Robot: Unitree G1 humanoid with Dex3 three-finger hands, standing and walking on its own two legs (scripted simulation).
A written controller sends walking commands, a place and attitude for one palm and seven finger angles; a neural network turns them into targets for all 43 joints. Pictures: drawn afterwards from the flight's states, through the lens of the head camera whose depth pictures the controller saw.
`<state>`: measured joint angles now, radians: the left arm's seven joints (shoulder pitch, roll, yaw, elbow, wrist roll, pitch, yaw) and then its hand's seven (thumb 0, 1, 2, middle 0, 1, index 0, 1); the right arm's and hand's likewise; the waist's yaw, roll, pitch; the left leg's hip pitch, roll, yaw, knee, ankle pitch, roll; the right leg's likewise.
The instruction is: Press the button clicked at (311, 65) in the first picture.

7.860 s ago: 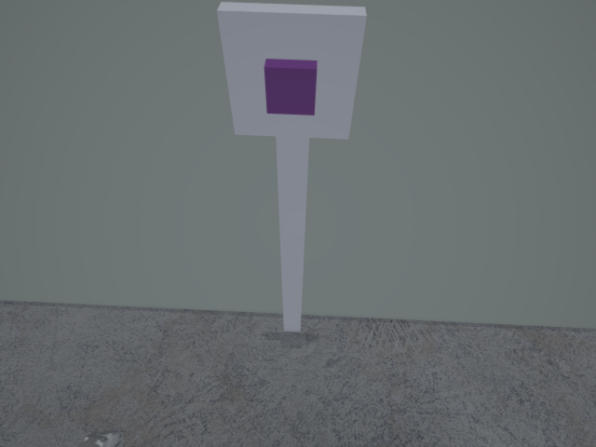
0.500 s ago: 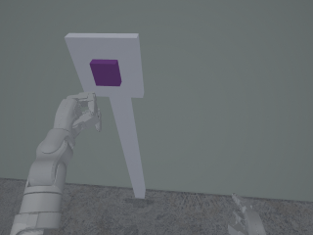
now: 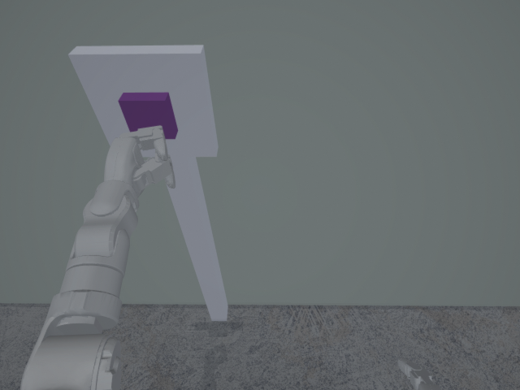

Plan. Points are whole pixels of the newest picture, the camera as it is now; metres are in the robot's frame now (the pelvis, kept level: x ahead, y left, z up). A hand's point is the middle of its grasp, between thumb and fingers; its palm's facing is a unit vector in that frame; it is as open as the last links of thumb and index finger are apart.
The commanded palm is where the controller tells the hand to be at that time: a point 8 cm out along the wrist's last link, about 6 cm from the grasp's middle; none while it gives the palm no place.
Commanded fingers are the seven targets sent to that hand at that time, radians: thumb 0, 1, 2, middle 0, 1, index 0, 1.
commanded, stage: aim a knuckle at the button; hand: left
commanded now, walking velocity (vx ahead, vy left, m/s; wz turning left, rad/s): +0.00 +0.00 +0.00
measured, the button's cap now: (150, 115) +0.49 +0.19 +0.19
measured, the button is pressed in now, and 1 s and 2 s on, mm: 0 0 12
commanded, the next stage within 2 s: press the button with the knuckle in 0.58 s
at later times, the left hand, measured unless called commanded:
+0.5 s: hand (159, 170) +0.39 +0.16 +0.16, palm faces +0.03 -1.00 +0.00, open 3.1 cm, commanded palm +0.37 +0.22 +0.16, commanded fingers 0.00 0.90 0.90 -1.30 -1.50 -1.30 -1.50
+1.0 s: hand (160, 160) +0.42 +0.17 +0.16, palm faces +0.04 -1.00 +0.00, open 3.1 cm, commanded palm +0.39 +0.22 +0.16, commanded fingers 0.00 0.90 0.90 -1.30 -1.50 -1.30 -1.50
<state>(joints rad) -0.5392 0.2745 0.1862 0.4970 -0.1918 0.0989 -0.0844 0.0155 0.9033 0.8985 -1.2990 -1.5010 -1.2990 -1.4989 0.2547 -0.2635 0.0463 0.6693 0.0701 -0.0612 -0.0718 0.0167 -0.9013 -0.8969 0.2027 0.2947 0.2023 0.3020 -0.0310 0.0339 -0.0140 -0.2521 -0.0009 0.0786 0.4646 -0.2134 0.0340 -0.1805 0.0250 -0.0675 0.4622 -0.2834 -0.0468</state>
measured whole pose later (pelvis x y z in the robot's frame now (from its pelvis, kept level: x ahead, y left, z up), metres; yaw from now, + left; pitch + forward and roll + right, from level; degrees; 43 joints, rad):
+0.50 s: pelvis +0.00 +0.00 +0.00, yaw +0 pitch +0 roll +0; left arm -0.49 0.27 0.19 0.47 -0.21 0.09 -0.12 0.02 0.90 0.90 -1.30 -1.50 -1.30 -1.50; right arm 0.21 -0.26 0.05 0.65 0.08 -0.06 -0.07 0.02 -0.90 -0.90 0.20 0.29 0.20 0.30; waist -0.01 0.03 -0.03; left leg -0.25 0.00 0.07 0.47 -0.22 0.03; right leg -0.17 0.03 -0.08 0.46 -0.29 -0.05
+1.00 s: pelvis +0.01 +0.00 +0.00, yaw +0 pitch +1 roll +0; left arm -0.57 0.30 0.21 0.58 -0.20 0.06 -0.11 0.02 0.90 0.90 -1.30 -1.50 -1.30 -1.50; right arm 0.27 -0.26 0.04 0.67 0.07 -0.04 -0.07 0.02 -0.90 -0.90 0.20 0.29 0.20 0.30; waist -0.03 0.03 -0.03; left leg -0.27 0.00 0.08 0.48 -0.23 0.04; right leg -0.19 0.03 -0.06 0.46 -0.28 -0.04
